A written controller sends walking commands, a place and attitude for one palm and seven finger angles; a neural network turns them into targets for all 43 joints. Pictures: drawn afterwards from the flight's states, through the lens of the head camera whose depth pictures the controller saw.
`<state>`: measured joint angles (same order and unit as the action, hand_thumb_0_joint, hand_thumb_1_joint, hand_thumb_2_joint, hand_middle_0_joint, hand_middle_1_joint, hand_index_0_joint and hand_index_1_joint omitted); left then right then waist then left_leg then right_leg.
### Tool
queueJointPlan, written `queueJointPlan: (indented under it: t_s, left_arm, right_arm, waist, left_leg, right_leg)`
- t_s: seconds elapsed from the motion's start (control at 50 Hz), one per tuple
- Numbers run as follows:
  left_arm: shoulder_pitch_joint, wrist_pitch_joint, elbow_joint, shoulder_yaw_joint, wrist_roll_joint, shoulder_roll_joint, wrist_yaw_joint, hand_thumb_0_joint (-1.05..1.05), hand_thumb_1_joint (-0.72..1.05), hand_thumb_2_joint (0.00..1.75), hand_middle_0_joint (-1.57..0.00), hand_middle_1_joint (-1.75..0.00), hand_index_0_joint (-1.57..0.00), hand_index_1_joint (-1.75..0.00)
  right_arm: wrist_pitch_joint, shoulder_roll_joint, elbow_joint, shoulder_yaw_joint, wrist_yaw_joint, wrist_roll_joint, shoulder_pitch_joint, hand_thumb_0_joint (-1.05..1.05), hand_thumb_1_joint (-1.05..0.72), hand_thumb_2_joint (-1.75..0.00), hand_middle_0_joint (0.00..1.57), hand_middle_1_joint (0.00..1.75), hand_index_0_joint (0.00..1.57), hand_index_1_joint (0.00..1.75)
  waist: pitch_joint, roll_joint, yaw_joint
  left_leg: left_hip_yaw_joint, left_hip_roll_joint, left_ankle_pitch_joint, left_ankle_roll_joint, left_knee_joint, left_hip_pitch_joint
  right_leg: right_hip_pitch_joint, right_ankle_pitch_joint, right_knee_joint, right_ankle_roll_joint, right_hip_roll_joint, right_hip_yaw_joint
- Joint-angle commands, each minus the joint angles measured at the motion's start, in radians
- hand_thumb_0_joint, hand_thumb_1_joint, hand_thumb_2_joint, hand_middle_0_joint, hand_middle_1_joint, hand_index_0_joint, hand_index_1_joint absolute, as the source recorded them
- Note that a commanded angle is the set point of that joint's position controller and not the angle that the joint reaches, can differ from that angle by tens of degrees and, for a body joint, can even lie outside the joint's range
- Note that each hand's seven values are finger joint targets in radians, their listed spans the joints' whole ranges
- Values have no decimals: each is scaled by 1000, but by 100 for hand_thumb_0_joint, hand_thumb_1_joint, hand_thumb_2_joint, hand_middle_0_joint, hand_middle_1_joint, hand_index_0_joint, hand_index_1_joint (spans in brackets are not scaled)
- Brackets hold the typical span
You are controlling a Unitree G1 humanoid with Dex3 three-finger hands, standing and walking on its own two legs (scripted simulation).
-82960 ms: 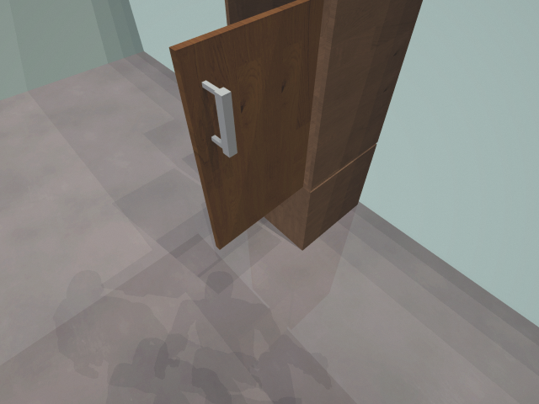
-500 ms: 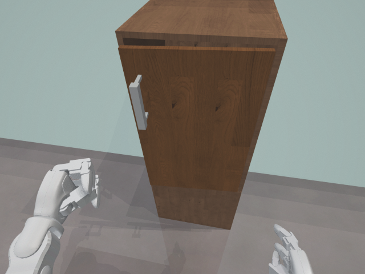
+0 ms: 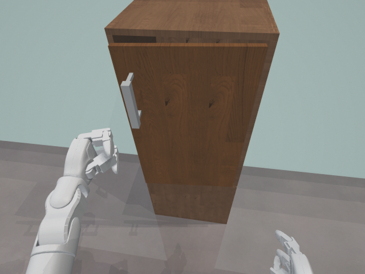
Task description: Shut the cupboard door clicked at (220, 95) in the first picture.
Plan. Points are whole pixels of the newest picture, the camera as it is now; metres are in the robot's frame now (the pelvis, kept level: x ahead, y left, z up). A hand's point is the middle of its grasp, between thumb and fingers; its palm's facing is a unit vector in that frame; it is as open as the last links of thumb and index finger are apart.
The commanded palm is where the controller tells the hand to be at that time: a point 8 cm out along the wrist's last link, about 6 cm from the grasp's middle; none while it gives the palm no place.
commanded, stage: bring the fist close to the handle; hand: left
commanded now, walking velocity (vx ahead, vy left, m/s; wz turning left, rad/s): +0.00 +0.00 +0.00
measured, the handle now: (133, 101) +0.51 +0.17 +0.12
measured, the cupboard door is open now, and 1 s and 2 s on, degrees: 5 5 0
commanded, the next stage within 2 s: push the door shut along its arc in 0.90 s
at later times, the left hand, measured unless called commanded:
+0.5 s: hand (142, 126) +0.40 +0.13 +0.13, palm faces -0.01 -1.00 -0.02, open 3.1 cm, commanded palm +0.38 +0.18 +0.13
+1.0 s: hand (140, 125) +0.41 +0.13 +0.13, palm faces +0.01 -1.00 -0.01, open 3.1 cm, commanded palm +0.38 +0.18 +0.13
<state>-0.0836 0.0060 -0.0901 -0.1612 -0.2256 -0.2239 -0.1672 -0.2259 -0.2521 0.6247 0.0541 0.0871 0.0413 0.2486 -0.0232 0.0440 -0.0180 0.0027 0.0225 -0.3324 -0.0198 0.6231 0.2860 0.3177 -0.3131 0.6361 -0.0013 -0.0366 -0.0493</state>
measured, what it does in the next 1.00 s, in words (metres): stands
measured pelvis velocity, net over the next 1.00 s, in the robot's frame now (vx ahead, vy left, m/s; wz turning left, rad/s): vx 0.00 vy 0.00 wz -0.02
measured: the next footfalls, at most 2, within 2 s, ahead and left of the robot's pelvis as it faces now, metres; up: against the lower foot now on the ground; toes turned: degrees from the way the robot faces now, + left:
none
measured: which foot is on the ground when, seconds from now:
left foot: down 0.00-1.00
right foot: down 0.00-1.00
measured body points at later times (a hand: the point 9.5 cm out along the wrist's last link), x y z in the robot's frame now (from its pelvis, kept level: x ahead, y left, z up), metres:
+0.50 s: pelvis +0.00 +0.00 +0.00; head +0.02 -0.02 +0.45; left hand +0.40 +0.18 +0.13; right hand +0.14 -0.24 -0.11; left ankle +0.00 +0.13 -0.73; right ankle +0.02 -0.12 -0.73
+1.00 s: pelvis +0.00 +0.00 +0.00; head +0.02 -0.01 +0.45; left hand +0.40 +0.19 +0.13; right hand +0.12 -0.25 -0.11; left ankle +0.00 +0.13 -0.73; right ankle +0.02 -0.12 -0.73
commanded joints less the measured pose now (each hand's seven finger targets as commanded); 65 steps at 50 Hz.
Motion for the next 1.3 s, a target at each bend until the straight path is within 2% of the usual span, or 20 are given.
queueJointPlan:
  t_s: [0.0,0.08,0.12,0.2,0.22,0.26,0.46,0.52,0.56,0.62,0.66,0.72,0.76,0.82,0.86,0.92,1.0,1.06,1.18,1.28]
  left_arm:
    - [-369,-69,176,-43,-3,-132,20,0,90,90,-130,-150,-130,-150]
    - [-452,-70,137,-15,15,-110,40,0,90,90,-130,-150,-130,-150]
    - [-469,-71,88,-48,17,-141,56,0,90,90,-130,-150,-130,-150]
    - [-548,-76,44,-26,26,-116,64,0,90,90,-130,-150,-130,-150]
    - [-549,-75,-2,-49,27,-140,69,0,90,90,-130,-150,-130,-150]
    - [-646,-76,-37,-5,32,-105,72,0,90,90,-130,-150,-130,-150]
    - [-903,-142,-283,-30,56,-133,115,0,90,90,-130,-150,-130,-150]
    - [-842,-163,-371,-122,66,-225,121,0,90,90,-130,-150,-130,-150]
    - [-839,-177,-359,-83,65,-169,107,0,90,90,-130,-150,-130,-150]
    - [-790,-197,-345,-108,60,-188,97,0,90,90,-130,-150,-130,-150]
    - [-795,-205,-303,-67,53,-144,85,0,90,90,-130,-150,-130,-150]
    - [-812,-207,-280,-67,54,-158,89,0,90,90,-130,-150,-130,-150]
    - [-842,-208,-237,-44,52,-131,93,0,90,90,-130,-150,-130,-150]
    - [-819,-208,-231,-77,53,-176,101,0,90,90,-130,-150,-130,-150]
    - [-870,-204,-237,-29,52,-127,98,0,90,90,-130,-150,-130,-150]
    - [-882,-196,-289,-58,57,-164,104,0,90,90,-130,-150,-130,-150]
    - [-860,-198,-301,-33,55,-130,91,0,90,90,-130,-150,-130,-150]
    - [-933,-204,-337,-5,58,-117,78,0,90,90,-130,-150,-130,-150]
    - [-1094,-215,-529,-42,60,-192,46,0,90,90,-130,-150,-130,-150]
    - [-1209,-267,-640,-50,62,-215,12,0,90,90,-130,-150,-130,-150]
  right_arm:
    - [-44,-102,-149,-48,5,0,-104,0,-90,-90,20,30,20,30]
    - [-24,-97,-144,-47,0,-1,-104,0,-90,-90,20,30,20,30]
    - [-14,-103,-135,-51,1,-5,-96,0,-90,-90,20,30,20,30]
    - [7,-98,-134,-51,-6,-3,-98,0,-90,-90,20,30,20,30]
    - [14,-103,-129,-54,-4,-4,-87,0,-90,-90,20,30,20,30]
    - [26,-101,-121,-52,-4,0,-87,0,-90,-90,20,30,20,30]
    - [63,-109,-86,-65,-9,-7,-29,0,-90,-90,20,30,20,30]
    - [82,-118,-85,-71,-13,-11,-4,0,-90,-90,20,30,20,30]
    - [86,-111,-100,-73,-21,-7,-4,0,-90,-90,20,30,20,30]
    - [94,-118,-111,-82,-27,-8,12,0,-90,-90,20,30,20,30]
    - [95,-113,-118,-85,-32,-3,8,0,-90,-90,20,30,20,30]
    - [98,-119,-115,-87,-25,-2,11,0,-90,-90,20,30,20,30]
    - [95,-114,-112,-89,-25,-1,5,0,-90,-90,20,30,20,30]
    - [95,-119,-105,-89,-18,-3,7,0,-90,-90,20,30,20,30]
    - [92,-111,-99,-82,-17,0,-6,0,-90,-90,20,30,20,30]
    - [96,-115,-93,-81,-12,-2,-6,0,-90,-90,20,30,20,30]
    - [96,-110,-105,-78,-16,1,-20,0,-90,-90,20,30,20,30]
    - [96,-113,-98,-75,-16,2,-10,0,-90,-90,20,30,20,30]
    - [109,-125,-76,-67,-8,1,8,0,-90,-90,20,30,20,30]
    - [104,-134,-60,-73,-14,-4,54,0,-90,-90,20,30,20,30]
  waist:
    - [-180,-52,6]
    - [-210,-18,9]
    - [-217,-82,8]
    - [-235,-31,10]
    - [-236,-78,11]
    - [-206,-61,37]
    - [-295,-74,55]
    - [-336,-100,18]
    - [-345,-67,22]
    - [-362,-89,13]
    - [-346,-71,22]
    - [-312,-89,36]
    - [-327,-39,39]
    - [-331,-82,37]
    - [-294,-56,55]
    - [-285,-73,52]
    - [-313,-42,44]
    - [-297,-52,67]
    - [-250,-77,92]
    - [-330,-43,107]
  left_leg:
    - [4,-32,182,31,-96,-38]
    - [8,-33,207,29,-95,-49]
    - [7,-29,213,32,-93,-44]
    - [15,-34,232,28,-93,-47]
    - [14,-29,227,30,-91,-38]
    - [13,-32,195,30,-90,-33]
    - [11,-30,210,30,-67,-18]
    - [19,-32,236,30,-64,17]
    - [30,-33,267,31,-61,11]
    - [38,-30,315,34,-56,8]
    - [44,-29,310,34,-60,-1]
    - [39,-27,270,38,-69,4]
    - [38,-29,263,37,-69,-22]
    - [35,-27,253,40,-73,-20]
    - [31,-28,225,39,-78,-21]
    - [27,-31,190,40,-79,-12]
    - [30,-31,207,35,-77,-23]
    - [17,-28,209,34,-72,-26]
    - [9,-33,121,35,-66,35]
    - [3,-36,163,33,-34,33]
  right_leg:
    - [-64,198,-100,10,30,-5]
    - [-71,227,-92,14,28,-5]
    - [-80,233,-98,12,30,-3]
    - [-85,271,-89,16,28,0]
    - [-89,260,-93,13,30,0]
    - [-51,232,-101,11,30,2]
    - [-42,261,-76,13,31,12]
    - [-103,301,-65,16,29,21]
    - [-104,355,-56,17,29,19]
    - [-134,418,-50,16,34,18]
    - [-117,419,-54,16,36,17]
    - [-98,362,-69,12,41,15]
    - [-83,354,-70,14,41,16]
    - [-98,335,-78,13,42,16]
    - [-63,311,-83,12,41,15]
    - [-57,264,-93,12,39,19]
    - [-62,288,-81,18,39,17]
    - [-33,288,-75,17,40,11]
    - [19,197,-80,15,35,21]
    - [30,248,-41,22,37,22]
